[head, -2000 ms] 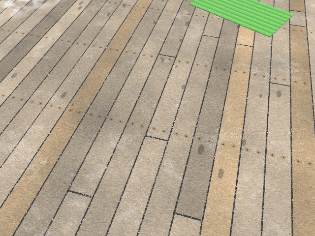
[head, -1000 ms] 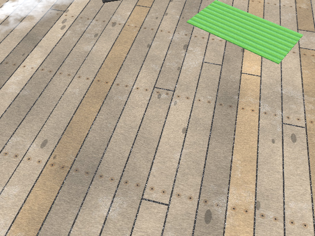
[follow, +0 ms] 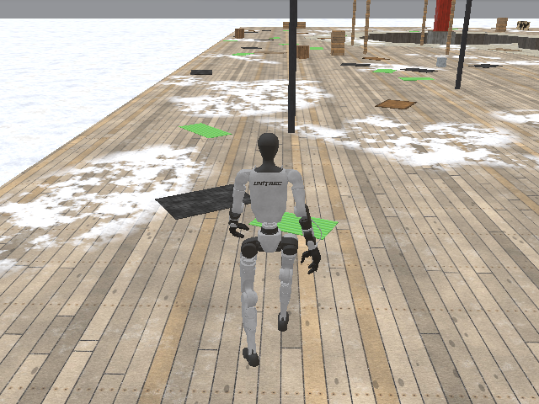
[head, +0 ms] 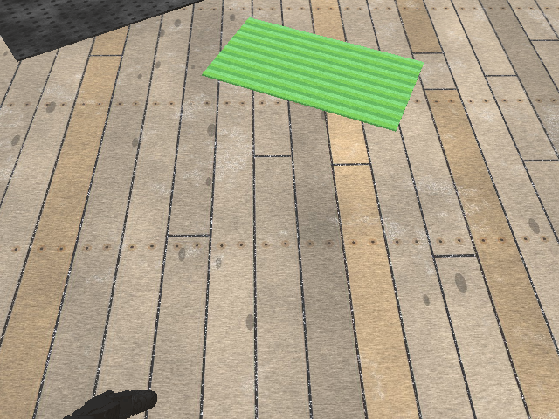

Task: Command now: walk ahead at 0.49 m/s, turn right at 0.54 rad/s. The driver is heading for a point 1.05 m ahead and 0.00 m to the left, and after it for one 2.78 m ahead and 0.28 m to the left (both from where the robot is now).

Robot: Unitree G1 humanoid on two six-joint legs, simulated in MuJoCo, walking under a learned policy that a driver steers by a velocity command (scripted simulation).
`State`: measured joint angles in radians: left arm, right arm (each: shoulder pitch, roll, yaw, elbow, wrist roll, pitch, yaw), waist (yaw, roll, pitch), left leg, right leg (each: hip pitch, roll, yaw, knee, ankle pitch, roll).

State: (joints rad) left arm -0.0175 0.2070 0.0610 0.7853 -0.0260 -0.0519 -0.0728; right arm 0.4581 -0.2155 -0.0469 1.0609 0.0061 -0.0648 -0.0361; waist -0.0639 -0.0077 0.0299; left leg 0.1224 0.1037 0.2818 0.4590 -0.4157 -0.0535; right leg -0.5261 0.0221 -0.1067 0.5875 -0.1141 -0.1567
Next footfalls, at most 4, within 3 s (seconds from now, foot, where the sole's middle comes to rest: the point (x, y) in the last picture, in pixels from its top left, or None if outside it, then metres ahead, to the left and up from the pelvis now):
0.50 left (232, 415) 0.47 0.09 -0.75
1.10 right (339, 300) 0.74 -0.18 -0.75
1.66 left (252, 210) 1.05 0.03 -0.75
2.12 right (318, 183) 1.15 -0.18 -0.75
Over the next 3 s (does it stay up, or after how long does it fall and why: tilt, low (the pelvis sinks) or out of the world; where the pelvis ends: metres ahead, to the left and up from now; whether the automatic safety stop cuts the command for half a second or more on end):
stays up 1.08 -0.07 0.01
